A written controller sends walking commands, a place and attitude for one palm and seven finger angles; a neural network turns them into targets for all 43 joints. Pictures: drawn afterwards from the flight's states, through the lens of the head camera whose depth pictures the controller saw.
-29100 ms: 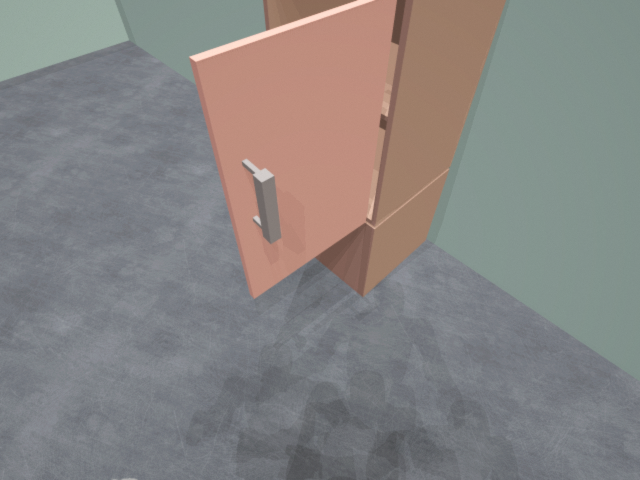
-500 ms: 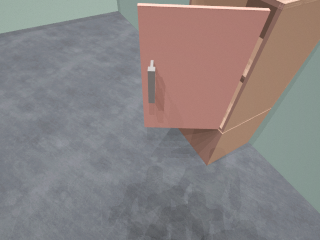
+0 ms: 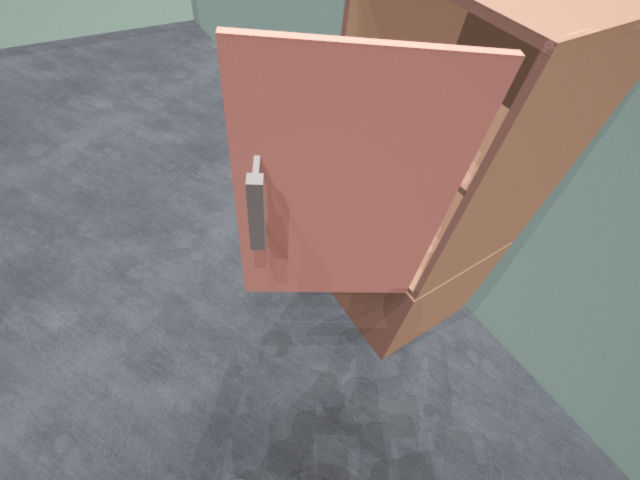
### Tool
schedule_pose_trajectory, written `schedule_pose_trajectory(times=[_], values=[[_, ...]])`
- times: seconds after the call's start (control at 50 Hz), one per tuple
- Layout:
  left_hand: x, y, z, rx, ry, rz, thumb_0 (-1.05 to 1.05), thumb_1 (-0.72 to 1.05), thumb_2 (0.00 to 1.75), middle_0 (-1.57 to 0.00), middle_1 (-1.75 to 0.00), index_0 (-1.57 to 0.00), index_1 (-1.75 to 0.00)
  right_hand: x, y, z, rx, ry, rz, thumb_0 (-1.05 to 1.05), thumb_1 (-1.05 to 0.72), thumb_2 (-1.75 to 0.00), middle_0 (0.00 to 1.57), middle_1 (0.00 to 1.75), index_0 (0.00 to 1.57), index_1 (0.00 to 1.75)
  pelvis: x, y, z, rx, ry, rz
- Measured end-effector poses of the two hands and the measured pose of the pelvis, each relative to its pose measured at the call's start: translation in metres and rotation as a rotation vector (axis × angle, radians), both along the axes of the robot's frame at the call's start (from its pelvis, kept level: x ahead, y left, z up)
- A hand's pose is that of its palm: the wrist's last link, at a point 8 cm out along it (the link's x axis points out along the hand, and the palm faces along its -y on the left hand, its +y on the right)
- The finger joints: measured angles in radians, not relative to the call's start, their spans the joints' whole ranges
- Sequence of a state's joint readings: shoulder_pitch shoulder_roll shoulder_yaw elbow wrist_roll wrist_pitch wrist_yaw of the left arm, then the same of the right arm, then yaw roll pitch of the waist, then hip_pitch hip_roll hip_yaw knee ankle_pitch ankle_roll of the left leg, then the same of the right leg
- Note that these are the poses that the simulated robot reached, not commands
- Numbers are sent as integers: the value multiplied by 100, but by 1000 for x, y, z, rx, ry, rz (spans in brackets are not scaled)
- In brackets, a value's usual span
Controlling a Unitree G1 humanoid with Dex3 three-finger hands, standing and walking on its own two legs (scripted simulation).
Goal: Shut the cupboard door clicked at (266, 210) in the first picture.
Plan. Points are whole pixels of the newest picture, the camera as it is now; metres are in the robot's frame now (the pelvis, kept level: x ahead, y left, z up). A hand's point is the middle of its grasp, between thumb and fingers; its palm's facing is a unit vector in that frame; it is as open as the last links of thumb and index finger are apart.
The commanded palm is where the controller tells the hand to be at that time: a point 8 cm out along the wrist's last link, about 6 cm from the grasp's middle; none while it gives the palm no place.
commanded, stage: come to a stop and stand still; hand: left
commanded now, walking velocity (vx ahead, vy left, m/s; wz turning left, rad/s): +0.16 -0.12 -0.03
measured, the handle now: (257, 204) +0.52 +0.13 +0.00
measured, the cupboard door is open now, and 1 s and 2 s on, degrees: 59 59 59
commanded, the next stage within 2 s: look again from close up in 1.48 s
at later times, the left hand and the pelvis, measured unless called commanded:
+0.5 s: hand (227, 462) +0.17 +0.13 -0.16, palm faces +0.04 -0.98 -0.21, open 7.3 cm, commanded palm none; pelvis +0.08 -0.05 +0.01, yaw +2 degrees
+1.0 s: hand out of the picture +0.06 +0.15 -0.16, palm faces +0.03 -0.97 -0.22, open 7.4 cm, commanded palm none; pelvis +0.05 -0.03 +0.01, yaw +0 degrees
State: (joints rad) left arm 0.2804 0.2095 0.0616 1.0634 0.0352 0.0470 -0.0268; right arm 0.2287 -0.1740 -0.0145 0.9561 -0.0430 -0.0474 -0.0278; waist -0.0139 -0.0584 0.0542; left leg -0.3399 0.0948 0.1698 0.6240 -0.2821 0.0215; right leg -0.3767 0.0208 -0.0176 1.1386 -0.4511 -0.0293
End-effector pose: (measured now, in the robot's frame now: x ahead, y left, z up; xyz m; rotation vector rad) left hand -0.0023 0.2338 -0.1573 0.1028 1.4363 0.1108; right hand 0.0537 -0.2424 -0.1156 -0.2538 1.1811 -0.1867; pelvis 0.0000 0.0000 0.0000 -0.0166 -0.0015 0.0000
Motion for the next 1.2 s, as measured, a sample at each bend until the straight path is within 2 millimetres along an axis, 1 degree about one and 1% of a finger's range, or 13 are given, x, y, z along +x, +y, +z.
schedule_pose_trajectory(times=[0.12,0.22,0.28,0.36,0.44,0.56,0.62,0.7,0.8,0.9,0.98,1.12,1.2], values=[[84,-10,26,30,-135,-24,1,91,89,-20,-30,-19,-30,-16,-8,1,50,146,-49,0,-91,-90,21,30,20,30,31,-17,16,-9,14,-2],[141,-34,31,78,-216,-59,1,91,89,-20,-30,-19,-30,-16,-29,-16,99,239,-100,0,-91,-90,21,30,20,30,61,-45,8,13,10,7],[160,-51,28,102,-228,-76,0,91,89,-20,-30,-19,-30,-5,-46,-32,117,264,-124,0,-91,-90,21,30,20,30,75,-58,-2,26,10,6],[171,-70,31,90,-218,-75,0,91,89,-20,-30,-20,-30,23,-60,-30,99,245,-122,1,-91,-90,20,30,20,30,82,-61,4,31,11,11],[170,-69,32,84,-225,-32,0,92,89,-20,-30,-20,-30,58,-66,-19,68,188,-75,0,-91,-90,20,30,19,30,82,-58,9,34,17,22],[152,-41,18,76,-212,10,0,91,89,-21,-30,-20,-30,106,-55,-2,16,48,-2,0,-91,-90,20,30,19,30,78,-43,4,13,21,33],[139,-23,7,73,-185,38,0,91,89,-20,-30,-20,-30,115,-43,2,-10,2,34,0,-91,-90,20,30,19,30,76,-33,-1,-5,15,38],[116,-9,10,82,-129,56,0,91,89,-20,-30,-20,-30,115,-25,12,-12,-7,61,0,-91,-90,20,30,20,30,72,-28,7,-5,4,32],[88,-5,18,89,-75,59,1,91,89,-20,-30,-20,-30,104,-8,10,29,-1,58,0,-91,-90,20,30,20,30,67,-24,13,-2,1,22],[68,-14,23,94,-48,42,1,91,89,-20,-30,-19,-30,80,-3,-3,84,33,22,0,-91,-90,20,30,20,30,60,-27,12,14,3,14],[55,-29,26,92,-30,18,1,91,89,-20,-30,-19,-30,56,-12,-13,110,66,-34,0,-93,-90,21,30,20,30,54,-31,11,27,3,4],[48,-57,26,46,-41,-1,1,91,89,-20,-30,-20,-30,3,-28,-11,100,163,-72,0,-93,-90,20,30,20,30,48,-41,16,26,-17,6],[43,-66,23,32,-31,-2,1,93,89,-20,-30,-20,-30,-27,-34,-9,89,232,-95,0,-92,-90,20,30,20,30,46,-47,17,25,-23,6]])
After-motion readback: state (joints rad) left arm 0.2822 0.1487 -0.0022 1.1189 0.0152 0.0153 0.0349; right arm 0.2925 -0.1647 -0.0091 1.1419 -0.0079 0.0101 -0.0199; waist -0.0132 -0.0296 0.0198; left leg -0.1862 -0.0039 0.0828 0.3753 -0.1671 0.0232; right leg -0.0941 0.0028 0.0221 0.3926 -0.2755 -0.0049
